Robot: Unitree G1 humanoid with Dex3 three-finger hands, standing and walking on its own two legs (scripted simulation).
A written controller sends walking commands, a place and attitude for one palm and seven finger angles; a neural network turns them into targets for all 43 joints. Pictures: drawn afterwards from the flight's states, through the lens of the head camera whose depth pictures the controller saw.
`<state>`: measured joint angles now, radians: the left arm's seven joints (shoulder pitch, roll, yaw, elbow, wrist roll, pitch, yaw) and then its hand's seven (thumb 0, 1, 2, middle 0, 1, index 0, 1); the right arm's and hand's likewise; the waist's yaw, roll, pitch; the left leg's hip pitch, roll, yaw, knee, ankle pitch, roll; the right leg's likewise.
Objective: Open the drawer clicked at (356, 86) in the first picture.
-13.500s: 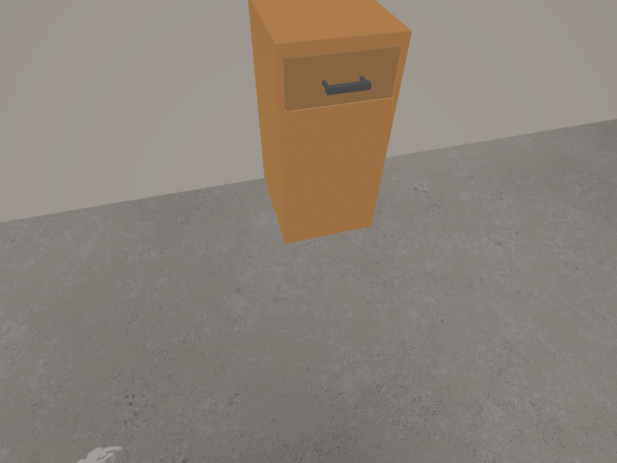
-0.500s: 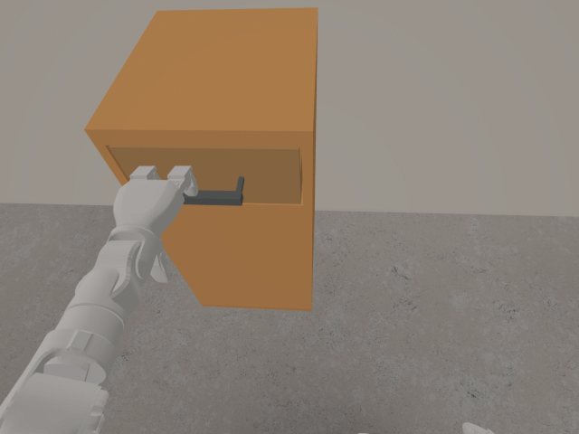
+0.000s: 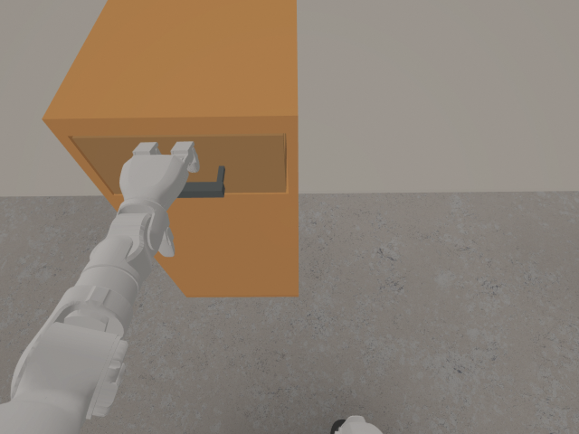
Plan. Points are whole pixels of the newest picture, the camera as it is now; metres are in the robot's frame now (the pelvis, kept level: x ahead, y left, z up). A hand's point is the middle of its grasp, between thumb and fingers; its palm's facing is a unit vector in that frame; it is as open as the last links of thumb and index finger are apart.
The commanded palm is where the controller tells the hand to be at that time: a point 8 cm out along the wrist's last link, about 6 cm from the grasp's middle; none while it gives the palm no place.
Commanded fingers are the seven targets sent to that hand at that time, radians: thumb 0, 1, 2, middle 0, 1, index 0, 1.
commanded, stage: move the hooked fingers above the handle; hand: left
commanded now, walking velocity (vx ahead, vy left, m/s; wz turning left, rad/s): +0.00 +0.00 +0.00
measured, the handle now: (187, 181) +0.53 +0.19 -0.04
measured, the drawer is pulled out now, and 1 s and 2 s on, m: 0.00 0.00 0.00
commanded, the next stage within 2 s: lower the fingers behind the handle in 0.94 s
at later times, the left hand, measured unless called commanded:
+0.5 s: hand (186, 187) +0.49 +0.17 +0.00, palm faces -0.06 -0.03 -1.00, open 13.8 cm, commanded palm +0.46 +0.19 +0.07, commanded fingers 0.00 -0.50 0.30 -0.30 -1.20 -0.30 -1.20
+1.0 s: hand (174, 193) +0.47 +0.18 +0.01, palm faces -0.03 -0.01 -1.00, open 13.8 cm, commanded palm +0.45 +0.19 +0.07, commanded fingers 0.00 -0.50 0.30 -0.30 -1.20 -0.30 -1.20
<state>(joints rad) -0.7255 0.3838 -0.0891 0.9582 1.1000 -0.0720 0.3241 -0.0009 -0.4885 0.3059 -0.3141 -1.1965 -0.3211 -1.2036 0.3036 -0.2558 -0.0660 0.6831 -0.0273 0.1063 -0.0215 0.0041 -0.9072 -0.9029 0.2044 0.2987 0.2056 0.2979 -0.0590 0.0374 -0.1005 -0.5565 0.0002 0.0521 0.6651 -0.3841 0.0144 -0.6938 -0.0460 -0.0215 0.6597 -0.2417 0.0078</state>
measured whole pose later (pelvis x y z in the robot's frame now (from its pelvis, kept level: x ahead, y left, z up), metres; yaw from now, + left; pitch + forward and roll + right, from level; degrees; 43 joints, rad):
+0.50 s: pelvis +0.00 +0.00 -0.01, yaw -1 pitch +20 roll +1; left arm -0.82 0.39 -0.05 1.06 1.11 -0.04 0.37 0.00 -0.49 0.31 -0.32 -1.21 -0.32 -1.21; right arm 0.33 -0.26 -0.05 0.70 -0.04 0.12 -0.01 0.00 -0.91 -0.90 0.20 0.30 0.21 0.30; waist -0.11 0.05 -0.12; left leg -0.66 0.01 0.07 0.74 -0.42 0.02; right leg -0.80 -0.04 -0.01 0.72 -0.26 0.01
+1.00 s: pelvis +0.00 +0.00 -0.01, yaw +0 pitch +18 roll +0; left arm -0.78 0.37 -0.09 1.03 1.11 -0.03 0.38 0.00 -0.49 0.31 -0.31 -1.20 -0.32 -1.20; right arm 0.29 -0.26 -0.06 0.69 -0.04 0.12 0.00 0.00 -0.91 -0.90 0.20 0.30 0.21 0.30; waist -0.08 0.04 -0.13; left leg -0.63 0.00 0.04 0.73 -0.41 0.02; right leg -0.75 -0.04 -0.03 0.70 -0.26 0.01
